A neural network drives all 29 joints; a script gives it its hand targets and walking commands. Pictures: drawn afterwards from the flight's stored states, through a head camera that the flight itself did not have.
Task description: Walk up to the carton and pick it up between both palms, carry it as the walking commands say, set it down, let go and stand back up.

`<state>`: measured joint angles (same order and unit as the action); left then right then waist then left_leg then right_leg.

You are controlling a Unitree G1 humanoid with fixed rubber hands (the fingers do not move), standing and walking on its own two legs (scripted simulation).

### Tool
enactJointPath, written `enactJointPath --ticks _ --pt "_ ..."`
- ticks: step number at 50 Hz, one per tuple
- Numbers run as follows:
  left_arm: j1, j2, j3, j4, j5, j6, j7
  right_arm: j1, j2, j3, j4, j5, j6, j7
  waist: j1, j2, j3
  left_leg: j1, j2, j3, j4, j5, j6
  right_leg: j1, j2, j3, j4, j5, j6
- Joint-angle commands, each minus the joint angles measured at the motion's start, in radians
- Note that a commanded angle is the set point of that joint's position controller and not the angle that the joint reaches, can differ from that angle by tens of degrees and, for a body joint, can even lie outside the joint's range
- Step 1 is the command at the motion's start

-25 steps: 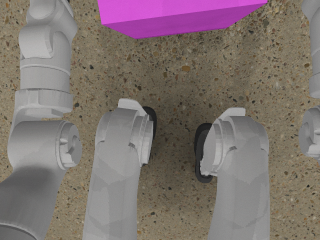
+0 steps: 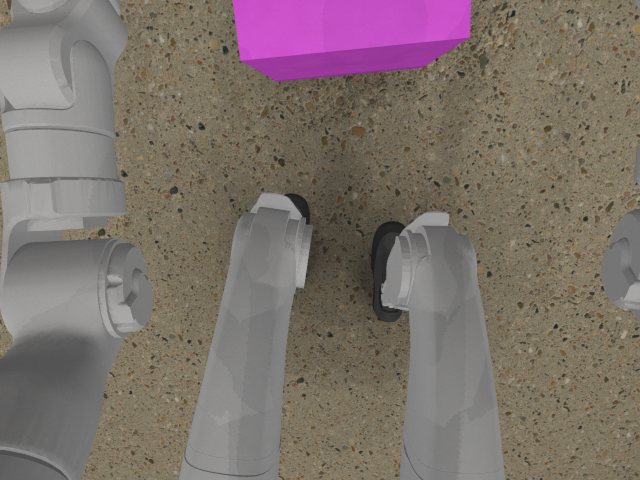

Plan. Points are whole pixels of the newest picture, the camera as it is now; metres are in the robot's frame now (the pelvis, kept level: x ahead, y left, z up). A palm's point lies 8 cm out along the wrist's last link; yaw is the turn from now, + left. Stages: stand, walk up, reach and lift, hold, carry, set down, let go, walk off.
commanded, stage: set down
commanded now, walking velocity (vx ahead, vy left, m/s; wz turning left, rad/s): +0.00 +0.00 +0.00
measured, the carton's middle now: (346, 1) +0.57 +0.04 -0.39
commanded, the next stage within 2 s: let go in 0.62 s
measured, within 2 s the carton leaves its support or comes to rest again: neither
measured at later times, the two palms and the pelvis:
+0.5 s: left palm out of the picture +0.53 +0.25 +0.01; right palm out of the picture +0.59 -0.19 +0.01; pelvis +0.01 +0.00 +0.12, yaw +0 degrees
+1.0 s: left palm out of the picture +0.42 +0.25 +0.06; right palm out of the picture +0.47 -0.18 +0.04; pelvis +0.05 +0.01 +0.18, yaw +0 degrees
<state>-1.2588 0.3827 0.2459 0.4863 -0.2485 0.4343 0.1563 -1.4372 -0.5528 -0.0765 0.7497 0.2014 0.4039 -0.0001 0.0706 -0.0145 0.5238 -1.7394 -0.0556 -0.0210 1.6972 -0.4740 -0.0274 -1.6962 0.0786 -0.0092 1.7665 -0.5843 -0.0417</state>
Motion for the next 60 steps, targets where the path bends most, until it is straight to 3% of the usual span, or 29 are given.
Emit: enactJointPath --ticks 1,4,5,9,10,12,13,14,16,17,18,19,21,22,23,25,30,33,39,43,44,46,47,49,50,51,54,55,60 --pt "-0.316 0.186 0.045 -0.133 0.006 -0.052 -0.005 -0.434 -0.259 -0.048 -0.143 -0.008 -0.049 0.019 0.052 -0.064 -2.108 0.717 -0.012 0.071 -0.195 0.426 -0.006 0.691 -0.005 0.029 -0.268 0.428 0.025" --pt "-0.328 0.183 0.045 -0.203 -0.008 -0.042 -0.005 -0.421 -0.271 -0.051 -0.214 -0.008 -0.036 0.018 0.024 -0.097 -2.27 0.793 -0.024 0.084 -0.249 0.468 -0.013 0.864 0.006 0.029 -0.333 0.504 0.027" --pt "-0.282 0.195 0.042 -0.155 0.011 -0.035 -0.007 -0.391 -0.277 -0.047 -0.152 -0.019 -0.029 0.022 0.049 -0.072 -2.216 0.808 -0.02 0.081 -0.261 0.459 -0.017 0.83 -0.003 0.027 -0.331 0.477 0.023" --pt "-0.351 0.233 0.048 -0.322 0.0 0.014 0.007 -0.459 -0.308 -0.062 -0.323 0.005 0.014 0.025 0.038 -0.069 -2.342 0.959 -0.031 0.095 -0.34 0.486 -0.017 0.942 0.012 0.012 -0.43 0.483 0.015" --pt "-0.364 0.236 0.056 -0.333 0.011 0.022 0.009 -0.465 -0.313 -0.064 -0.319 0.02 0.02 0.028 0.063 -0.04 -2.31 0.956 -0.023 0.095 -0.364 0.473 -0.02 0.951 0.008 0.021 -0.446 0.479 0.009" --pt "-0.37 0.226 0.033 -0.39 -0.016 0.045 0.014 -0.446 -0.3 -0.073 -0.362 0.018 0.04 0.026 0.018 -0.063 -2.382 1.048 -0.034 0.088 -0.418 0.524 -0.015 1.036 0.019 0.004 -0.488 0.536 0.017" --pt "-0.362 0.255 0.055 -0.308 0.004 0.051 0.009 -0.428 -0.299 -0.08 -0.275 0.009 0.043 0.028 0.046 -0.052 -2.243 0.993 -0.033 0.09 -0.429 0.468 -0.012 0.959 0.011 0.008 -0.497 0.482 0.017" --pt "-0.306 0.2 0.025 -0.33 -0.015 0.056 0.004 -0.4 -0.289 -0.062 -0.33 0.026 0.045 0.029 0.021 -0.042 -2.339 1.05 -0.034 0.084 -0.46 0.534 -0.017 1.048 0.01 0.022 -0.525 0.555 0.019" --pt "-0.285 0.219 0.044 -0.236 0.014 0.044 -0.005 -0.379 -0.269 -0.07 -0.213 0.003 0.037 0.038 0.04 -0.023 -2.189 1.014 -0.025 0.081 -0.485 0.49 -0.016 0.98 0.008 0.025 -0.555 0.524 0.024" --pt "-0.278 0.212 0.074 -0.27 0.038 0.024 -0.006 -0.361 -0.255 -0.085 -0.245 0.005 0.024 0.041 0.073 -0.045 -2.182 1.012 -0.023 0.086 -0.505 0.51 -0.014 1.004 -0.001 0.033 -0.587 0.534 0.028" --pt "-0.289 0.192 0.053 -0.251 0.024 0.017 -0.007 -0.372 -0.246 -0.073 -0.243 0.009 0.013 0.044 0.043 -0.049 -2.168 1.025 -0.021 0.073 -0.527 0.523 -0.009 0.999 0.008 0.023 -0.596 0.553 0.037" --pt "-0.252 0.187 0.062 -0.195 0.052 0.002 -0.007 -0.341 -0.248 -0.086 -0.159 -0.003 0.005 0.052 0.073 -0.032 -2.119 1.036 -0.02 0.069 -0.542 0.527 -0.012 0.956 0.0 0.035 -0.618 0.544 0.035" --pt "-0.226 0.111 0.055 -0.099 0.047 -0.03 -0.022 -0.345 -0.251 -0.106 -0.117 -0.033 -0.032 0.06 0.043 -0.061 -2.038 0.961 -0.01 0.061 -0.577 0.506 -0.018 0.969 -0.005 0.048 -0.65 0.552 0.038" --pt "-0.238 0.123 0.057 -0.05 0.062 -0.048 -0.028 -0.332 -0.208 -0.085 -0.056 -0.042 -0.044 0.067 0.066 -0.067 -1.981 0.947 -0.006 0.058 -0.599 0.488 -0.011 0.955 -0.01 0.044 -0.653 0.544 0.045" --pt "-0.221 0.096 0.052 0.006 0.072 -0.063 -0.034 -0.317 -0.232 -0.128 0.006 -0.081 -0.06 0.072 0.033 -0.072 -1.942 0.933 -0.002 0.054 -0.621 0.463 -0.019 0.941 -0.008 0.042 -0.672 0.513 0.046" --pt "-0.187 0.085 0.061 0.023 0.093 -0.095 -0.043 -0.302 -0.198 -0.117 0.048 -0.087 -0.091 0.083 0.056 -0.048 -1.957 1.01 -0.004 0.049 -0.626 0.515 -0.028 0.934 -0.002 0.047 -0.688 0.548 0.05" --pt "-0.205 0.134 0.026 -0.131 0.101 -0.134 -0.04 -0.318 -0.19 -0.105 -0.133 -0.089 -0.124 0.052 0.043 -0.079 -2.245 1.117 -0.013 0.039 -0.614 0.654 -0.042 1.21 -0.017 0.069 -0.66 0.755 0.047" --pt "-0.036 0.171 0.025 -0.179 0.143 -0.118 -0.054 -0.055 -0.157 -0.116 -0.173 -0.129 -0.1 0.015 0.021 -0.035 -2.296 1.207 -0.016 0.038 -0.623 0.7 -0.044 1.335 -0.015 0.071 -0.67 0.854 0.047" --pt "0.225 0.182 -0.021 -0.445 0.151 -0.112 -0.087 0.174 -0.062 -0.118 -0.533 -0.123 -0.095 -0.059 0.036 0.055 -2.256 1.381 -0.021 0.014 -0.629 0.833 -0.012 1.306 -0.007 0.071 -0.715 0.889 0.049" --pt "0.449 0.153 -0.056 -0.393 0.156 -0.108 -0.121 0.409 -0.016 -0.111 -0.54 -0.166 -0.08 -0.084 -0.001 0.022 -2.044 1.316 -0.018 0.004 -0.706 0.768 -0.006 1.374 -0.016 0.079 -0.766 0.817 0.059" --pt "0.575 0.133 -0.077 -0.463 0.138 -0.112 -0.129 0.497 0.034 -0.078 -0.621 -0.144 -0.088 -0.084 0.017 0.01 -2.121 1.423 -0.025 -0.009 -0.705 0.842 -0.005 1.424 0.0 0.072 -0.775 0.855 0.067" --pt "0.617 0.098 -0.088 -0.444 0.13 -0.128 -0.141 0.561 0.049 -0.089 -0.618 -0.155 -0.11 -0.084 -0.026 0.012 -1.988 1.427 -0.019 -0.011 -0.731 0.796 -0.003 1.372 0.004 0.071 -0.812 0.799 0.073" --pt "0.623 0.103 -0.091 -0.457 0.132 -0.144 -0.148 0.571 0.059 -0.074 -0.659 -0.155 -0.128 -0.084 -0.002 -0.02 -1.981 1.439 -0.019 -0.019 -0.74 0.838 -0.01 1.377 0.002 0.065 -0.822 0.815 0.079" --pt "0.734 0.101 -0.088 -0.428 0.154 -0.171 -0.157 0.708 0.073 -0.091 -0.634 -0.187 -0.151 -0.096 -0.02 -0.001 -1.956 1.468 -0.016 -0.02 -0.744 0.871 -0.011 1.409 -0.001 0.082 -0.846 0.871 0.087" --pt "0.651 0.113 -0.061 -0.35 0.156 -0.18 -0.164 0.646 0.09 -0.115 -0.559 -0.2 -0.153 -0.094 -0.018 -0.034 -1.738 1.354 -0.012 -0.022 -0.765 0.757 -0.007 1.289 -0.012 0.077 -0.86 0.739 0.095" --pt "0.836 0.074 -0.09 -0.305 0.177 -0.182 -0.179 0.832 0.113 -0.102 -0.527 -0.224 -0.153 -0.092 -0.033 -0.019 -1.757 1.444 -0.013 -0.019 -0.798 0.724 -0.002 1.369 -0.016 0.076 -0.899 0.712 0.096" --pt "0.868 0.043 -0.104 -0.366 0.181 -0.227 -0.192 0.871 0.181 -0.092 -0.608 -0.209 -0.196 -0.073 -0.029 -0.028 -1.713 1.519 -0.015 -0.027 -0.815 0.805 0.002 1.315 -0.011 0.069 -0.938 0.747 0.097" --pt "0.983 0.039 -0.087 -0.286 0.208 -0.231 -0.194 1.015 0.212 -0.109 -0.493 -0.242 -0.198 -0.061 -0.042 -0.028 -1.572 1.51 -0.01 -0.03 -0.843 0.754 0.01 1.275 -0.014 0.061 -0.954 0.694 0.099" --pt "1.091 -0.041 -0.117 -0.208 0.235 -0.312 -0.208 1.115 0.251 -0.11 -0.43 -0.24 -0.293 -0.017 -0.047 -0.003 -1.121 1.444 0.011 -0.034 -0.946 0.56 0.013 1.145 -0.023 0.057 -1.07 0.519 0.058"
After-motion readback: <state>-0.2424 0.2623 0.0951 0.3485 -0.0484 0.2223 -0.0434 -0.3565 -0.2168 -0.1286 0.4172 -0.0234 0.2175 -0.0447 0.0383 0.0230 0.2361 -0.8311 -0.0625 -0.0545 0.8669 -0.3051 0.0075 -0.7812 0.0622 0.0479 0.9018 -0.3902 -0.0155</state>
